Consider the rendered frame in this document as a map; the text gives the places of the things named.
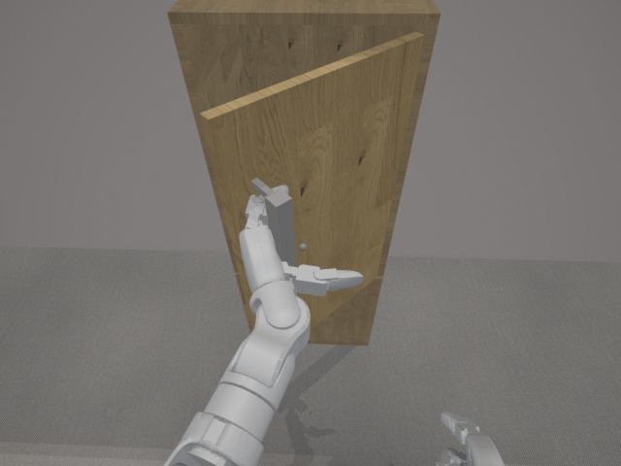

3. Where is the robot left forearm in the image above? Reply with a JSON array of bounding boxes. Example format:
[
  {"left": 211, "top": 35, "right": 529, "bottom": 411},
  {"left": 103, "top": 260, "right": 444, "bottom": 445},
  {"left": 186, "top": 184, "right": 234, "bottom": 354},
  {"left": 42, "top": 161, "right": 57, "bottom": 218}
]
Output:
[{"left": 163, "top": 281, "right": 311, "bottom": 466}]

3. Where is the cupboard door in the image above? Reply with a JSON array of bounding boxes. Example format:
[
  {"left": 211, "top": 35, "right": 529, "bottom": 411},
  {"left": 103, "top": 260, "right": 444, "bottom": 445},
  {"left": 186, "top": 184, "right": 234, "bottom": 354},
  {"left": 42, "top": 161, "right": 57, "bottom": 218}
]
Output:
[{"left": 200, "top": 32, "right": 425, "bottom": 329}]

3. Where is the robot right hand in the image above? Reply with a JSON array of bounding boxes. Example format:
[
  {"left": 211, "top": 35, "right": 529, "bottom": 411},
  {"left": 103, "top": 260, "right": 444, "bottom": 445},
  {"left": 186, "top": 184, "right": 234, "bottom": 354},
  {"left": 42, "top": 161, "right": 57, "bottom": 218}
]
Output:
[{"left": 436, "top": 412, "right": 505, "bottom": 466}]

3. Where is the handle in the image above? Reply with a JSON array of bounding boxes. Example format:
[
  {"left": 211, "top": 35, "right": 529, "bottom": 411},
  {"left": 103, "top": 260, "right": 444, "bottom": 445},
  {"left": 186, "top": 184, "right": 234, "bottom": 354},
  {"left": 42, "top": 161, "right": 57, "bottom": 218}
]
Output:
[{"left": 251, "top": 178, "right": 297, "bottom": 267}]

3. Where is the robot left hand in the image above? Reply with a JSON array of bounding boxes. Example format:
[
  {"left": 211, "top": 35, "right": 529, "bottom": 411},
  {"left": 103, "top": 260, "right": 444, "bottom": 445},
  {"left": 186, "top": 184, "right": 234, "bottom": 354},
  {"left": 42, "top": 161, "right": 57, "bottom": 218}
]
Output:
[{"left": 239, "top": 184, "right": 363, "bottom": 297}]

